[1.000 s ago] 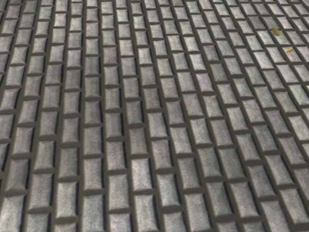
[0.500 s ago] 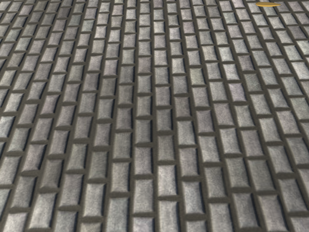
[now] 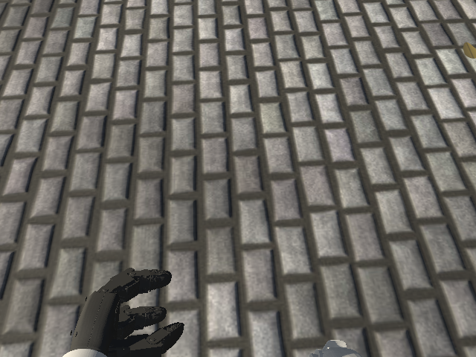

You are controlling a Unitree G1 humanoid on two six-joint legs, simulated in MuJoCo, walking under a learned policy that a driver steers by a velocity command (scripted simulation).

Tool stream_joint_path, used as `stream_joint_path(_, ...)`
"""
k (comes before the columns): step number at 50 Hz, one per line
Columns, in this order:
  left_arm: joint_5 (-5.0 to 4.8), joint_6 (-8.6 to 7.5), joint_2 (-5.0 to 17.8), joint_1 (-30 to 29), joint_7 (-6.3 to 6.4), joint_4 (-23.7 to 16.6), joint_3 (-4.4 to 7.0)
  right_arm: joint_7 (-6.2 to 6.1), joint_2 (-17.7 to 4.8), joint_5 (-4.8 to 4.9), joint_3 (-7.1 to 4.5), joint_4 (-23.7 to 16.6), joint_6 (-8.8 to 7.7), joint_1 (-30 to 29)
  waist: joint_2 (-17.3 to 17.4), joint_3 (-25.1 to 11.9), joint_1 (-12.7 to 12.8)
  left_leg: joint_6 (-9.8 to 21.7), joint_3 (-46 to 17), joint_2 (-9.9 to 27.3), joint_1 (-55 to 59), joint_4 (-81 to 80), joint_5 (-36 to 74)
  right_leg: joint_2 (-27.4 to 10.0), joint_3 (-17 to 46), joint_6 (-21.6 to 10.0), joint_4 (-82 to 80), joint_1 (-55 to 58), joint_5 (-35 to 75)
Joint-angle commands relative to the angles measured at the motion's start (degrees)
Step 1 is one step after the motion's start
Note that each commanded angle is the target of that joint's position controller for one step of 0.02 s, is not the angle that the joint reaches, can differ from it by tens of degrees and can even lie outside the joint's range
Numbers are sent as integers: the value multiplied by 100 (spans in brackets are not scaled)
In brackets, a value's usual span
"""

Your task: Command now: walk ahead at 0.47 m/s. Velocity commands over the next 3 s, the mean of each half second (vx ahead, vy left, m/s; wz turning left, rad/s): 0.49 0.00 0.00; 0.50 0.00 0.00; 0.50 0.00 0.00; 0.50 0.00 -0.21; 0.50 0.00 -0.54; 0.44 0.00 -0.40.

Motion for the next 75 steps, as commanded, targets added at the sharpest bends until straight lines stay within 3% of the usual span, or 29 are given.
stream_joint_path(1,-55,-21,878,2506,91,430,396,131,-1680,140,-416,-459,-107,-523,847,-1562,1552,775,199,712,-1675,3175,8322,875,-71,-182,-1610,4809,174)
stream_joint_path(2,134,-98,1540,3042,134,611,606,200,-1277,111,-362,-553,-166,-528,-74,-1930,1626,548,-132,277,-2390,5536,4860,-38,1966,-333,-2807,5542,-1045)
stream_joint_path(3,31,-106,2288,3320,200,989,759,392,-314,62,-212,-994,-252,-337,-2442,-2292,1185,308,-879,-1204,-4153,7588,-237,-1406,5513,-302,-5432,6080,-1094)
stream_joint_path(4,-9,-135,2113,2651,221,928,766,436,-208,-144,-220,-943,-283,-168,-1674,-2030,737,464,-1921,-1167,-4818,8756,124,-1617,6500,-120,-6023,5696,-1249)
stream_joint_path(5,14,-187,1680,1886,171,951,661,408,-249,-124,-242,-1019,-263,-294,-940,-1229,230,531,-1385,-807,-5081,8978,548,-1584,5800,-82,-5787,4867,-1709)
stream_joint_path(6,93,-580,946,2540,-187,1439,278,541,-453,-270,-185,-1228,-311,-1102,-1012,361,832,750,-2029,-947,-6082,9677,1463,-770,4328,-305,-5110,3507,-2165)
stream_joint_path(7,125,-720,805,2410,-244,1878,288,528,-140,-437,-38,-1431,-281,-1179,-776,-6,315,1013,-1754,-889,-6345,10195,1610,-818,3615,-417,-4879,3287,-1522)
stream_joint_path(10,248,-857,127,1465,-234,2292,12,525,63,-281,183,-1475,-111,-1015,-224,-212,-394,1399,-1887,-551,-6899,10286,2121,-905,3007,-115,-5417,2658,-617)
stream_joint_path(13,401,-969,622,1181,-263,2328,106,459,-678,-75,-12,-1785,-170,-1820,-350,-467,-361,1017,-1074,-401,-6229,8760,2349,-359,1436,476,-5938,2554,362)
stream_joint_path(18,428,-1050,979,3254,-125,2718,181,411,-534,-67,-36,-2020,-350,-3047,-624,-372,493,455,-833,-637,-7489,6955,2068,-424,1228,469,-5693,5591,3937)
stream_joint_path(23,234,-937,862,3403,-334,2673,163,486,-241,-255,-2,-2216,-77,-3708,-636,-31,340,306,-140,-417,-6695,4704,2746,-537,948,209,-6290,5936,4731)
stream_joint_path(27,147,-918,1317,3959,-304,2906,276,523,-467,-100,-120,-2377,-3,-4222,-698,138,305,401,376,-852,-5495,3108,2187,-508,662,561,-6092,6476,6729)
stream_joint_path(29,151,-880,1646,3934,-287,2962,387,448,-649,-120,-211,-2193,-31,-3746,-787,86,24,461,504,-1063,-4749,2926,1697,-648,653,783,-5478,6600,8286)
stream_joint_path(31,239,-838,1986,2958,-296,2629,505,248,-974,-8,-332,-1451,-120,-1505,-746,-593,-827,803,219,-1022,-2100,3067,2280,-625,636,1385,-4100,5417,9530)
stream_joint_path(32,320,-851,1484,2914,-290,2430,339,188,-1098,-104,-376,-925,-134,190,251,-1953,-1176,1602,-451,-223,904,3817,3202,-261,806,1634,-1940,3886,7059)
stream_joint_path(33,440,-903,560,3810,-411,2420,16,233,-1049,-187,-341,-662,-192,884,1719,-3278,-897,3248,-3131,1470,3708,3660,4299,1104,1076,1970,787,1338,-729)
stream_joint_path(34,55,-879,1093,2420,-479,1984,219,153,-978,-422,-431,-395,-234,1661,370,-2408,-1622,2599,-3932,1424,2959,2514,2698,1023,1690,1621,1582,344,-536)
stream_joint_path(35,-768,-1001,1097,1400,-90,1435,272,35,-1158,110,-415,-870,-185,-714,466,-1064,-633,2290,-3490,1473,522,1893,2350,670,1694,1013,1416,629,-57)
stream_joint_path(37,-443,-970,1047,1489,99,1316,204,38,-528,40,-140,-1144,-258,-1659,-485,-368,147,1978,-2629,1202,-1797,1027,2035,227,1235,602,1087,1430,614)
stream_joint_path(40,-308,-726,798,2123,119,1317,155,182,-517,13,-73,-1116,-273,-1991,-113,6,741,1752,-1586,608,-3415,481,1569,-291,1114,603,223,1965,981)
stream_joint_path(43,-137,-702,810,1456,194,1014,112,155,-828,46,-138,-956,-371,-1578,-218,-32,568,1508,-602,83,-3944,500,2450,-344,771,790,-1786,2585,2428)
stream_joint_path(49,-312,-712,1015,48,109,599,182,81,-1139,237,-268,-644,-175,-625,141,-45,-159,1181,-859,540,-2035,978,1640,-33,780,810,-4328,2663,3187)
stream_joint_path(53,-206,-756,1454,1211,67,859,461,72,-1024,88,-274,-687,3,-738,210,-627,465,786,-703,369,-1578,2687,3164,246,564,308,-4686,4161,2396)
stream_joint_path(54,-140,-754,1870,2338,95,1064,590,55,-813,-37,-187,-896,-20,-837,-270,-1469,895,575,-372,15,-2582,4369,2241,-619,1446,-59,-4334,5849,3045)
stream_joint_path(55,-130,-689,2386,2693,70,1160,718,120,-111,-23,28,-957,-163,48,-1980,-2283,624,131,-89,-847,-4929,6582,-879,-1920,4002,-1138,-4822,8015,2379)
stream_joint_path(56,-235,-637,1910,2982,57,1219,655,161,-575,100,-67,-855,-272,-73,-1715,-2602,867,152,-782,-678,-5774,7437,-1432,-1955,5179,-1273,-5511,8257,1100)
stream_joint_path(57,-230,-626,1625,2621,101,1181,575,159,-982,223,-192,-1053,-307,-844,-1132,-1679,916,175,-707,-401,-6229,7655,-955,-1715,4341,-964,-5588,7579,918)
stream_joint_path(60,-93,-652,1236,1699,73,1134,458,52,-849,49,-211,-1388,-208,-1562,-528,-636,333,162,-545,173,-5380,6806,6,-1134,2760,-691,-6001,5258,2387)
stream_joint_path(75,-306,-528,1687,2584,133,1880,661,266,-581,128,-114,-2075,-187,-3465,-584,84,723,272,-137,-137,-4778,2832,1585,-984,1415,-348,-6168,5669,2858)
